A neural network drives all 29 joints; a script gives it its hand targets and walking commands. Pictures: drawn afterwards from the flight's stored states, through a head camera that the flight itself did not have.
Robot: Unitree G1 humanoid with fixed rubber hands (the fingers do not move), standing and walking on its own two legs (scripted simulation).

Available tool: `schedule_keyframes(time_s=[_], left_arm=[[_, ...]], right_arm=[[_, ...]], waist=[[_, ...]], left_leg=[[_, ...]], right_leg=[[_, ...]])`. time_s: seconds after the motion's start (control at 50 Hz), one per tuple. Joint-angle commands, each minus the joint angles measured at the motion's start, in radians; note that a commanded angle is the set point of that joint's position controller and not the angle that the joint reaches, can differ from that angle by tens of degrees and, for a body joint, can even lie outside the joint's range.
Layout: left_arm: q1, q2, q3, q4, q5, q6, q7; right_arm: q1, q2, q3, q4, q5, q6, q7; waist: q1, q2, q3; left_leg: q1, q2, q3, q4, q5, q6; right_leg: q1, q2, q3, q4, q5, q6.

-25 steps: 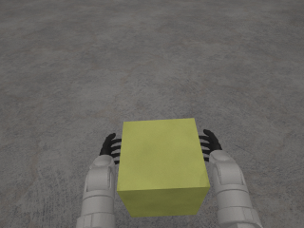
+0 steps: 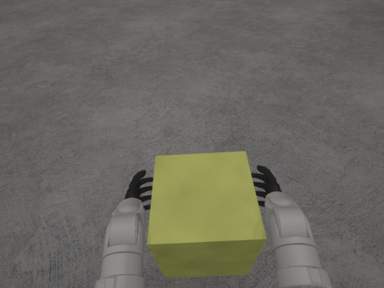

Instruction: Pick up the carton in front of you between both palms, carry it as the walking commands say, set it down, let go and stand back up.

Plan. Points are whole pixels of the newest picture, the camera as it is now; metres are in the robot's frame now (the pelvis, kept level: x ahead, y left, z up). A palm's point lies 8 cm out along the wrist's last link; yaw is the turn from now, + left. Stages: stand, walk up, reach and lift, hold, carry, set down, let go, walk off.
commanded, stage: hold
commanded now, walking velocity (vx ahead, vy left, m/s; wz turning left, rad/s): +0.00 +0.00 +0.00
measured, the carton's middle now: (203, 217) +0.29 +0.00 -0.05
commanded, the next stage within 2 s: set down in 0.10 s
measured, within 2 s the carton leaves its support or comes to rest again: neither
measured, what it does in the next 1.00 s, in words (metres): lowers itself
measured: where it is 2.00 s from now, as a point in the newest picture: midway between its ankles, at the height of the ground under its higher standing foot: outside the picture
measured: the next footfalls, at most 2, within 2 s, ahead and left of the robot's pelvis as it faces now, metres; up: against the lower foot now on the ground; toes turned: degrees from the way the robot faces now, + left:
none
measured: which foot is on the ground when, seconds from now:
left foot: down 0.00-1.00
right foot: down 0.00-1.00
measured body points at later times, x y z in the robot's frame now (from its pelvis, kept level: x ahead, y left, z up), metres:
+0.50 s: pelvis -0.04 +0.01 -0.03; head -0.01 +0.01 +0.42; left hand +0.33 +0.13 -0.02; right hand +0.32 -0.17 -0.02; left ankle +0.04 +0.11 -0.74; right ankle +0.02 -0.10 -0.74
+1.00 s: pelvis -0.04 +0.00 -0.15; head +0.16 +0.00 +0.25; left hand +0.37 +0.14 -0.23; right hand +0.37 -0.17 -0.23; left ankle +0.04 +0.11 -0.74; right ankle +0.02 -0.10 -0.74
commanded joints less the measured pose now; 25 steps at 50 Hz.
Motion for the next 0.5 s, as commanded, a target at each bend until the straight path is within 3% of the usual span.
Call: schedule_keyframes(time_s=[0.0, 0.14, 0.2, 0.28, 0.34, 0.4, 0.48], left_arm=[[-0.479, -0.905, -0.502, -0.059, -0.233, -0.055, -0.234], [-0.607, -0.941, -0.437, 0.041, -0.206, -0.059, -0.259], [-0.755, -0.96, -0.364, 0.161, -0.18, -0.087, -0.282], [-0.922, -0.967, -0.217, 0.367, -0.112, -0.146, -0.284], [-0.939, -0.889, -0.056, 0.473, -0.021, -0.178, -0.247], [-0.896, -0.775, 0.088, 0.517, 0.082, -0.211, -0.201], [-0.833, -0.656, 0.167, 0.507, 0.151, -0.295, -0.17]], right_arm=[[-0.499, 0.93, 0.519, -0.073, 0.253, -0.049, 0.245], [-0.632, 0.946, 0.456, 0.033, 0.231, -0.06, 0.276], [-0.758, 0.947, 0.355, 0.172, 0.178, -0.096, 0.291], [-0.917, 0.915, 0.17, 0.363, 0.083, -0.159, 0.295], [-0.944, 0.842, 0.022, 0.453, -0.001, -0.189, 0.268], [-0.922, 0.746, -0.084, 0.492, -0.078, -0.213, 0.239], [-0.862, 0.649, -0.134, 0.504, -0.127, -0.288, 0.219]], waist=[[0.014, -0.006, -0.28], [0.016, -0.006, -0.202], [0.007, -0.016, -0.174], [-0.017, 0.018, -0.145], [-0.021, 0.024, -0.107], [-0.001, 0.02, -0.099], [0.014, 0.002, -0.165]], left_leg=[[0.091, -0.101, -0.14, -0.034, 0.123, 0.029], [0.081, -0.086, -0.13, -0.038, -0.075, 0.034], [0.02, -0.075, -0.139, -0.019, -0.228, 0.035], [-0.06, -0.055, -0.17, 0.01, -0.357, 0.038], [-0.101, -0.062, -0.167, 0.055, -0.358, 0.037], [-0.174, -0.079, -0.151, 0.104, -0.333, 0.039], [-0.289, -0.102, -0.121, 0.199, -0.186, 0.034]], right_leg=[[0.051, 0.068, 0.176, -0.053, 0.15, -0.008], [-0.049, 0.058, 0.172, -0.065, -0.084, -0.025], [-0.068, 0.054, 0.168, -0.042, -0.233, -0.041], [-0.112, 0.056, 0.179, 0.023, -0.307, -0.04], [-0.197, 0.066, 0.173, 0.063, -0.314, -0.035], [-0.27, 0.078, 0.159, 0.116, -0.29, -0.024], [-0.4, 0.096, 0.147, 0.2, -0.172, -0.016]])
